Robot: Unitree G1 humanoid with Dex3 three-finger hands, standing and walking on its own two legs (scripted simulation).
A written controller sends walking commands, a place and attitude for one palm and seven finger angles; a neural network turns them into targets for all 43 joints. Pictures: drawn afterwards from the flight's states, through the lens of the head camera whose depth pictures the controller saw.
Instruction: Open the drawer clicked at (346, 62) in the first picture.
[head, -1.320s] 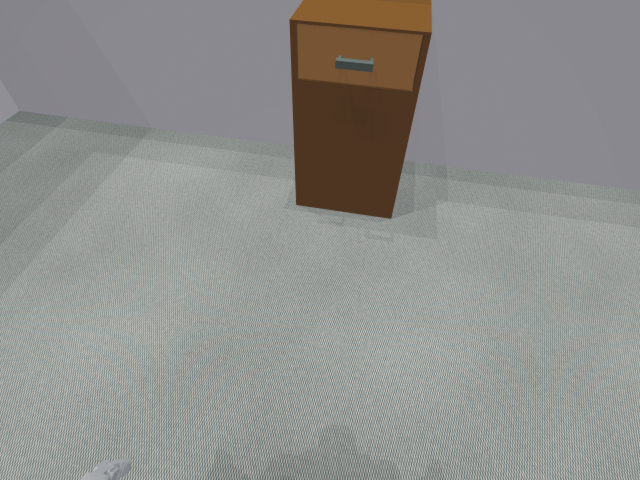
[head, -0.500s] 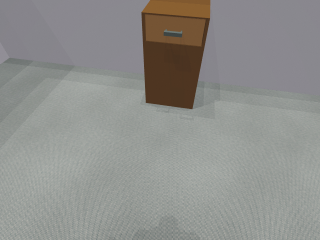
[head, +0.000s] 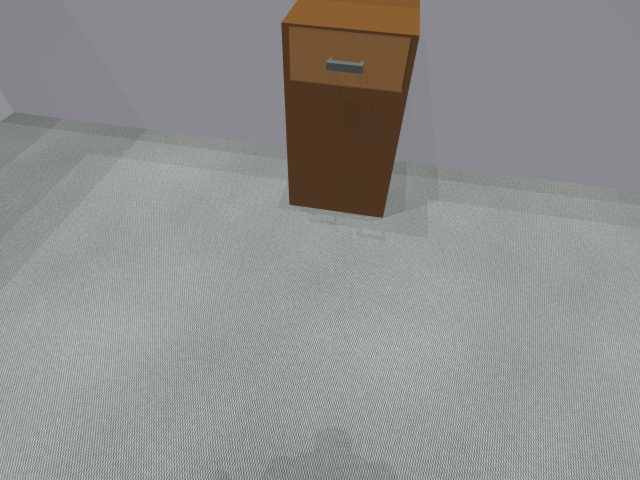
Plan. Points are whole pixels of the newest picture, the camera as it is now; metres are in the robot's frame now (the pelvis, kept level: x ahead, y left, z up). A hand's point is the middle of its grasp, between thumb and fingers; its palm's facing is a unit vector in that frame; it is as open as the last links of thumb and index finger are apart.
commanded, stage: look at it before walking up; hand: left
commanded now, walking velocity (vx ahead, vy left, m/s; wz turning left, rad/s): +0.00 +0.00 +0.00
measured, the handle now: (345, 63) +1.36 -0.01 -0.07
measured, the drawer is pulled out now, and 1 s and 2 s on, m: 0.00 0.00 0.00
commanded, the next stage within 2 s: walk to a spot facing it in 0.12 s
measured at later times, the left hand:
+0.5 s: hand out of the picture +0.04 +0.20 -0.19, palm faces -0.05 -0.98 -0.20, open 7.4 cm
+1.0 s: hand (236, 352) +0.37 +0.18 -0.20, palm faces -0.20 -0.97 -0.16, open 7.4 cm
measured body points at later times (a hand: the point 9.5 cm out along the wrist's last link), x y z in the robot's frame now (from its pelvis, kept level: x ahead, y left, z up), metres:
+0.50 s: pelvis +0.04 +0.00 -0.01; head +0.04 +0.01 +0.44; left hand +0.05 +0.26 -0.17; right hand +0.06 -0.26 -0.16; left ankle +0.01 +0.12 -0.75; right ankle +0.01 -0.13 -0.75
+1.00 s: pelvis +0.24 +0.02 -0.03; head +0.28 +0.03 +0.41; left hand +0.38 +0.23 -0.19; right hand +0.05 -0.14 -0.16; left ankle +0.02 +0.12 -0.72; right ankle +0.35 -0.07 -0.73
